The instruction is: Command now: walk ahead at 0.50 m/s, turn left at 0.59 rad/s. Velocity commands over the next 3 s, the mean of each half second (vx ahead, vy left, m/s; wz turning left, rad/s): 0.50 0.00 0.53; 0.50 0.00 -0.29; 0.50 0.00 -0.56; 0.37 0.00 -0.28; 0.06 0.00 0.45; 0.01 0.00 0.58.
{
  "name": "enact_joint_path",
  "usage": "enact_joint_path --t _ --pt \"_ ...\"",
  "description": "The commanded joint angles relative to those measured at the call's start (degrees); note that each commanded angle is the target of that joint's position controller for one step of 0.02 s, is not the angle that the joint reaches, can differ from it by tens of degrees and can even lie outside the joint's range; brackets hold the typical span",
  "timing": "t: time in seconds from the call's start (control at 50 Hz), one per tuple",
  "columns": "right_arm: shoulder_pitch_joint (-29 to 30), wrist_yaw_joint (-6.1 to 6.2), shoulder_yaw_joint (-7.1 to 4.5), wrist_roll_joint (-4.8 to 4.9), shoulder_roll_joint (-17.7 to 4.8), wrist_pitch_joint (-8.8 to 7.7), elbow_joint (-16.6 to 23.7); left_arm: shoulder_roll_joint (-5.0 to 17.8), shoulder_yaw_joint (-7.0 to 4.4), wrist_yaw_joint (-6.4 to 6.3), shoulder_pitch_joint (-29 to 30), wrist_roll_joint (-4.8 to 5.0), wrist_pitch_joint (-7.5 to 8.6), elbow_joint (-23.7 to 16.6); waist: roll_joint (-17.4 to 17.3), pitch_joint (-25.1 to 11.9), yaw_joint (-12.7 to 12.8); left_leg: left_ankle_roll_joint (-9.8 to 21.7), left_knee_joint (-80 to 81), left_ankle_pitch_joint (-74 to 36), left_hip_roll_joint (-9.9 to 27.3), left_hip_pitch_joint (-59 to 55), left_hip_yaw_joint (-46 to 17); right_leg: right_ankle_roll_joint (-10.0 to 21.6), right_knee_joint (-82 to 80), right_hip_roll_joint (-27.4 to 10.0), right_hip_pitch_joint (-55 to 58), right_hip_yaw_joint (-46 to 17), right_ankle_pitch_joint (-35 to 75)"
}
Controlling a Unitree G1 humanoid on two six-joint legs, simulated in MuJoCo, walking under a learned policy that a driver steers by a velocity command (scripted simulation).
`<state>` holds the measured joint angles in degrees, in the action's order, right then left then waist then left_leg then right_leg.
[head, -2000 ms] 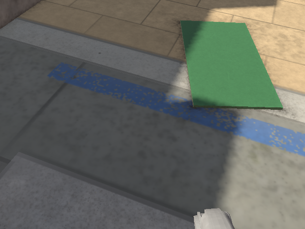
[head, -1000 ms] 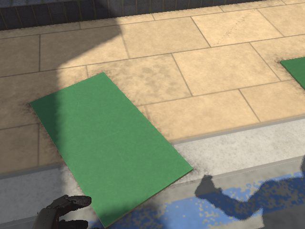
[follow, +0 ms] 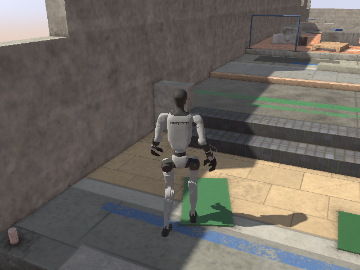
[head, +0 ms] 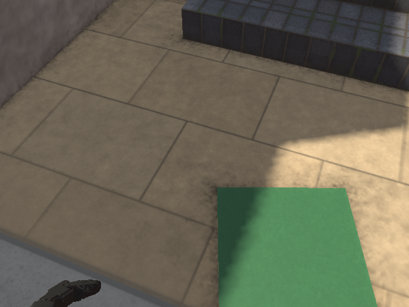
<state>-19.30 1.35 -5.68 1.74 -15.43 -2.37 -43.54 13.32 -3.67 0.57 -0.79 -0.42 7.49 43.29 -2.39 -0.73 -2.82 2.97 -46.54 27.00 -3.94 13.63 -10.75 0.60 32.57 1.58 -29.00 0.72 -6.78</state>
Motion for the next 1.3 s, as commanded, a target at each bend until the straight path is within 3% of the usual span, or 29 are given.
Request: enact_joint_path --t 0.02,0.06,0.14,0.28,0.36,0.4,0.42,0.44,0.46,0.48,0.5,0.52,0.56,0.6,0.7,0.76,0.84,0.92,0.96,0.98,1.0,1.02,1.04,1.06,1.08,1.1,1.14,1.24,1.3 --pt "1.28 -0.26 -1.01 0.01 -8.13 -1.24 6.39 7.95 -2.85 -0.92 -13.84 0.86 -0.63 -0.77 12.48 -8.82 8.07 -0.56 -26.72 -0.65 4.75 34.99 1.22 12.42 -16.39 -22.90 39.11 -35.52 -26.52" --pt "5.85 -0.56 -0.94 -0.94 -6.37 -0.78 7.70 6.23 -2.18 -1.22 -10.19 0.09 -1.57 -0.36 6.96 -2.77 5.99 -0.36 -23.98 -6.73 8.41 31.78 3.47 10.50 -17.99 -19.36 27.44 -23.63 -13.35" --pt "6.36 -1.27 -0.40 -0.03 -3.05 0.52 9.17 6.65 -2.30 -1.20 -9.21 0.23 -0.97 0.90 7.74 0.00 3.55 -1.12 -16.17 -10.70 10.86 27.32 5.00 10.25 -22.87 -17.05 19.77 -10.80 -3.02" --pt "13.92 -2.72 0.36 -0.40 -2.70 0.98 11.00 11.36 -3.74 -1.45 -10.83 0.85 -1.53 2.27 6.69 1.03 5.16 -2.10 2.47 -25.94 10.72 22.70 8.51 8.05 -22.90 -16.59 21.66 3.19 3.25" --pt "17.81 -3.70 0.20 -0.31 -3.64 1.55 12.66 13.55 -4.54 -1.27 -13.21 1.89 -2.60 3.22 6.68 3.80 6.29 -0.13 9.13 -22.65 10.13 21.64 10.59 5.94 -20.97 -18.88 26.78 6.07 2.65" --pt "16.67 -3.85 -0.30 -0.89 -4.43 1.69 12.69 14.73 -4.87 -1.10 -14.14 2.59 -3.32 4.03 6.56 3.63 5.21 1.88 11.67 -16.56 8.03 17.35 12.40 5.46 -16.11 -19.72 28.45 6.96 12.12" --pt "11.92 -3.76 -1.09 -1.21 -5.24 1.55 11.38 15.06 -4.76 -0.90 -13.90 2.91 -3.69 4.59 5.81 1.24 2.01 3.30 14.85 -16.52 5.78 9.85 13.92 4.89 -9.21 -18.74 27.93 8.47 21.09" --pt "2.13 -3.48 -2.61 -1.13 -7.40 1.42 7.89 13.65 -4.05 -0.75 -14.25 2.72 -4.02 5.17 3.79 -3.43 -2.68 4.75 18.25 -20.14 2.34 -3.42 16.13 3.85 2.05 -16.19 24.57 10.57 26.27" --pt "-6.99 -2.52 -4.12 -1.03 -11.80 1.44 5.65 10.17 -2.54 -0.66 -15.06 0.83 -3.98 4.65 -2.92 -8.65 -6.07 6.66 16.49 -23.25 8.45 -20.30 6.67 1.26 19.92 -13.36 10.94 11.72 11.03" --pt "-5.80 -2.04 -4.16 -1.20 -18.62 0.74 6.55 3.66 -0.18 0.02 -19.83 -0.76 -2.60 2.28 -17.95 -12.76 0.02 15.02 20.29 -22.09 23.01 -34.00 -20.15 -1.98 41.25 -3.80 -11.49 7.49 -27.94" --pt "-8.35 -2.46 -2.91 -1.31 -13.61 0.01 7.10 7.87 -0.82 0.30 -16.74 2.39 -1.16 3.12 -10.70 -19.70 -4.29 17.48 27.12 -17.76 27.23 -34.29 -28.64 -1.39 48.50 -3.68 -16.18 -2.54 -28.39" --pt "-7.13 -2.77 -2.11 -1.70 -11.13 -0.74 5.90 10.34 -1.57 0.34 -11.60 4.27 -0.77 1.94 -6.57 -12.95 -4.77 14.94 27.03 -21.24 25.38 -30.16 -20.75 -0.38 50.02 -5.75 -20.27 -3.10 -23.83" --pt "1.12 -2.71 -0.74 -1.92 -7.37 -1.27 6.08 9.83 -1.37 -0.22 -9.17 2.28 -1.18 2.12 -3.02 -5.70 -0.76 11.25 28.10 -27.33 21.43 -15.41 -8.32 0.30 43.73 -9.97 -16.51 -3.87 -14.29" --pt "4.59 -2.33 -0.13 -2.41 -5.25 -2.28 5.86 9.03 -1.62 -0.10 -12.24 2.55 -2.85 3.21 -3.93 -3.98 2.60 9.42 31.77 -30.80 19.53 -8.57 -2.20 0.44 40.11 -11.07 -11.30 -5.56 -8.66" --pt "3.78 -0.92 -0.48 -2.88 -5.45 -3.89 2.94 5.79 -1.17 -0.24 -8.65 2.03 -4.39 2.08 -0.25 0.44 2.98 7.42 36.25 -39.35 18.18 -8.29 9.31 -0.68 28.33 -8.71 -15.86 -8.31 2.43" --pt "4.04 -0.25 -0.44 -2.68 -5.80 -4.15 2.19 5.14 -0.91 0.86 -4.82 1.85 -3.88 1.05 -0.22 2.21 1.83 4.64 38.13 -38.76 15.61 -8.06 16.11 -0.13 15.38 -6.92 -12.40 -4.62 13.46" --pt "-0.89 0.41 -0.86 -1.99 -6.72 -3.38 -0.95 2.57 0.28 2.33 2.66 1.75 -3.96 -2.07 0.31 5.64 -1.51 3.07 37.84 -42.10 16.98 -13.74 19.66 1.40 5.07 -5.52 -12.07 0.16 14.53" --pt "-0.34 1.14 -1.52 -1.30 -9.03 -1.27 -1.34 4.95 -0.64 3.56 2.30 1.95 -4.07 -4.47 -2.67 2.74 0.79 2.29 27.60 -69.78 18.96 -22.60 21.91 4.99 3.13 -1.16 -8.68 5.45 2.27" --pt "1.51 1.61 -1.89 -1.32 -10.89 -0.24 -0.95 8.22 -2.19 3.39 -5.69 2.22 -4.45 -3.58 -5.12 -2.08 5.88 1.75 15.30 -82.21 18.99 -22.64 22.23 7.69 3.14 2.07 1.72 6.98 -3.25" --pt "3.60 1.64 -1.81 -0.96 -11.17 -0.17 -0.58 11.41 -3.81 2.67 -14.77 2.10 -4.55 -1.65 -3.46 -6.34 11.14 0.42 3.03 -77.66 16.77 -17.05 23.25 9.93 -2.05 3.47 15.47 5.70 0.97" --pt "3.48 1.56 -0.92 -2.10 -8.76 -1.07 0.60 16.04 -5.17 1.30 -22.42 1.50 -5.29 -0.36 4.44 -11.67 13.18 -1.87 -15.87 -49.03 12.81 -1.07 22.79 13.61 -1.72 -5.53 33.66 -8.90 4.84" --pt "-1.32 0.24 1.49 -2.89 -1.25 -2.96 3.14 18.98 -5.43 1.14 -19.46 1.89 -4.91 -1.75 17.07 -17.48 6.29 -5.91 -37.64 5.39 -1.35 24.13 13.79 26.93 -8.60 -19.61 51.67 -43.12 -0.85" --pt "3.70 -1.17 0.85 -0.65 -5.74 -5.58 4.02 15.33 -4.28 1.00 -21.48 1.42 -4.86 -1.85 9.96 -20.58 10.43 -4.06 -40.77 4.48 1.24 31.37 2.49 26.00 -14.45 -19.71 53.42 -46.47 -7.67" --pt "7.75 -1.63 0.70 1.10 -7.09 -6.54 5.37 12.04 -3.61 0.83 -18.97 1.52 -4.44 -2.12 6.70 -12.46 9.85 -2.74 -36.60 -0.27 4.45 34.11 3.05 22.83 -15.15 -17.87 46.95 -37.47 -7.89" --pt "8.92 -1.28 0.78 0.20 -6.56 -6.81 5.43 10.12 -3.01 1.09 -14.78 1.83 -3.98 -2.80 0.51 -5.67 6.44 -2.52 -29.77 -3.77 7.00 32.11 4.02 20.29 -15.85 -15.10 36.47 -31.06 -2.57" --pt "9.34 -0.74 0.23 -1.66 -7.30 -6.40 5.12 8.05 -2.41 0.97 -11.63 1.83 -3.67 -3.47 -0.02 -3.37 4.39 -3.10 -24.24 -5.71 8.81 28.10 4.68 18.73 -16.49 -12.96 29.25 -26.40 3.12" --pt "7.49 -0.51 -0.10 -2.34 -6.97 -5.03 5.42 8.03 -2.17 0.34 -9.96 1.10 -3.60 -4.83 2.14 -1.56 1.75 -4.69 -19.74 -7.25 9.80 22.75 5.36 18.58 -18.69 -10.86 20.61 -23.13 8.88" --pt "15.04 -0.52 1.73 -2.86 -2.62 -3.72 8.01 11.74 -3.33 -1.19 -12.47 1.62 -4.24 -4.75 5.03 0.03 3.88 -7.62 2.28 -22.25 7.35 16.77 9.11 14.48 -17.94 -4.92 9.90 -13.87 11.91" --pt "19.93 -1.28 1.82 -1.73 -3.14 -4.07 9.16 11.50 -3.33 -1.35 -16.32 1.95 -5.10 -4.03 7.00 -1.14 6.88 -7.82 11.87 -30.74 4.26 13.07 8.89 12.57 -15.66 -4.67 11.28 -15.78 5.92"
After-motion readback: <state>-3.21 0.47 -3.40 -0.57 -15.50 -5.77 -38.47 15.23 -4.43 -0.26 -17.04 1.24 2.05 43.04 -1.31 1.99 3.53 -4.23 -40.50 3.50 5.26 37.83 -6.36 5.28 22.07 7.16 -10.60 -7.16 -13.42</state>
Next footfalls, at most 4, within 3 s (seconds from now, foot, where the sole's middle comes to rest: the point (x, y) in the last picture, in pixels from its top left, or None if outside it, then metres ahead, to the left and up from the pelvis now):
0.46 left None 0.32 0.22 -0.77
1.00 right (179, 250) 0.68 0.09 -0.77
1.44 left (130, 185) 0.96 0.28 -0.77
1.90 right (216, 156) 1.09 -0.06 -0.77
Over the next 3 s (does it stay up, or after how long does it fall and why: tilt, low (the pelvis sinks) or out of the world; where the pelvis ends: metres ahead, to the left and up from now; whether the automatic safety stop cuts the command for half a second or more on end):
stays up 1.06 0.08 0.01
